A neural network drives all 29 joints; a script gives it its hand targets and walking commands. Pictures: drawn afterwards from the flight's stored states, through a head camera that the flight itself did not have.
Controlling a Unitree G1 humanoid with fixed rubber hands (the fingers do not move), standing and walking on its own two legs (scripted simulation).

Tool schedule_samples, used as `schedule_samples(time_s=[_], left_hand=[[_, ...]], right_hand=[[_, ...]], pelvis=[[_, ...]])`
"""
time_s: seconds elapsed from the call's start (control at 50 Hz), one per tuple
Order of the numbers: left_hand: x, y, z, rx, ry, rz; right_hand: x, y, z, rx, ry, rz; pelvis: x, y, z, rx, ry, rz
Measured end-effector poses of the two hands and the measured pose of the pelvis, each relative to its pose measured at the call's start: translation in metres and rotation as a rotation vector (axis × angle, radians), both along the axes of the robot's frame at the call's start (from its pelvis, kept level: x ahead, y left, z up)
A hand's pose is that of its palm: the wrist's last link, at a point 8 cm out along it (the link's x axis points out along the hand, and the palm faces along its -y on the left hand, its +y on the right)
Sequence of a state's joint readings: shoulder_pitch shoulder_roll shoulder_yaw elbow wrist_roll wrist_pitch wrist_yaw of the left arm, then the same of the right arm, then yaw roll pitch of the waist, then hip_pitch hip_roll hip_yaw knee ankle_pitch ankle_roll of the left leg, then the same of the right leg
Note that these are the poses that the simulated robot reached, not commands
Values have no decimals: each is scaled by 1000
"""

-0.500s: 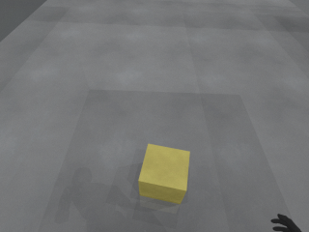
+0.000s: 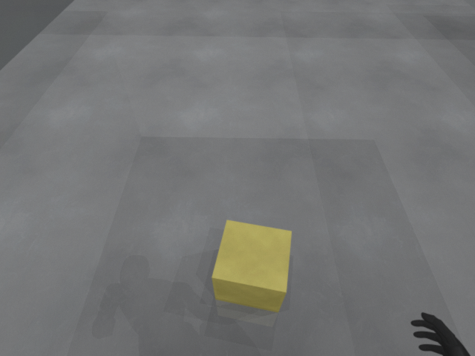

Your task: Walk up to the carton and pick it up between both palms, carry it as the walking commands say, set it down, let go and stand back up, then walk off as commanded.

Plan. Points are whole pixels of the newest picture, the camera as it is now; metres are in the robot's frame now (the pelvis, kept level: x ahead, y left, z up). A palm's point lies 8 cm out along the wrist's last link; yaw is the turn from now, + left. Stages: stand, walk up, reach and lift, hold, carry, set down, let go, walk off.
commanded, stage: walk up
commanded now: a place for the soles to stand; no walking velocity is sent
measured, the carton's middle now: (252, 266) +0.55 -0.04 -0.63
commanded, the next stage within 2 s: none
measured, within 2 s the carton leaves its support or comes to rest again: neither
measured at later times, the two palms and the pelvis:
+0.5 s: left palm out of the picture +0.08 +0.32 -0.09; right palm (441, 319) +0.21 -0.33 -0.07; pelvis +0.08 +0.00 +0.00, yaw -5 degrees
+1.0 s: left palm (41, 297) +0.26 +0.39 -0.08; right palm (401, 327) +0.19 -0.26 -0.07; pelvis +0.16 +0.08 +0.02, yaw -9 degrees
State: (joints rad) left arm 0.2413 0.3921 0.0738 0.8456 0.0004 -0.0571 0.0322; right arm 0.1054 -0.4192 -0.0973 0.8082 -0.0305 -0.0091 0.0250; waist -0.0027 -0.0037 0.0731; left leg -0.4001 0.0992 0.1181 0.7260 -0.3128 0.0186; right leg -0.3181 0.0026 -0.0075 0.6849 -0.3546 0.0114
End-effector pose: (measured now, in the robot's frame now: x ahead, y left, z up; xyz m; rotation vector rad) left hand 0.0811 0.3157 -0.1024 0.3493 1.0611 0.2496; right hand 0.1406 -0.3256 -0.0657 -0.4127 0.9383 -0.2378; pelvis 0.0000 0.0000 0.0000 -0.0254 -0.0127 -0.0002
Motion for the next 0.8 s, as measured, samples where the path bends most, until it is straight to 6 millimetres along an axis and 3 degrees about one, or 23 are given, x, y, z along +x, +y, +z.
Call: schedule_samples(time_s=[0.14,0.32,0.38,0.48,0.58,0.64,0.68,0.74,0.8], left_hand=[[-2,-1,0,-1,8,-2],[-9,-12,-1,13,89,-17],[-14,-11,4,27,126,-13],[-7,4,16,70,204,-28],[30,28,12,91,203,-56],[65,45,-3,87,171,-79],[96,52,-11,76,117,-91],[139,59,-3,68,45,-122],[165,63,9,60,15,-142]], right_hand=[[0,-1,-1,17,4,4],[-12,-16,-20,55,73,-41],[5,-18,-18,62,64,-54],[56,-9,-5,71,-27,-51],[108,11,8,61,-134,-44],[126,27,7,40,-152,-46],[123,38,-1,31,-124,-58],[102,50,-2,34,-68,-103],[80,58,3,33,-8,-138]], pelvis=[[3,-2,0,3,-3,-3],[30,-15,-5,0,-1,-35],[46,-16,-3,3,-11,-48],[71,-6,3,8,10,-88],[99,16,-2,-11,9,-124],[117,34,-12,-31,9,-135],[126,45,-16,-36,-9,-130],[136,57,-8,-38,-18,-145],[145,66,4,-40,-20,-158]])
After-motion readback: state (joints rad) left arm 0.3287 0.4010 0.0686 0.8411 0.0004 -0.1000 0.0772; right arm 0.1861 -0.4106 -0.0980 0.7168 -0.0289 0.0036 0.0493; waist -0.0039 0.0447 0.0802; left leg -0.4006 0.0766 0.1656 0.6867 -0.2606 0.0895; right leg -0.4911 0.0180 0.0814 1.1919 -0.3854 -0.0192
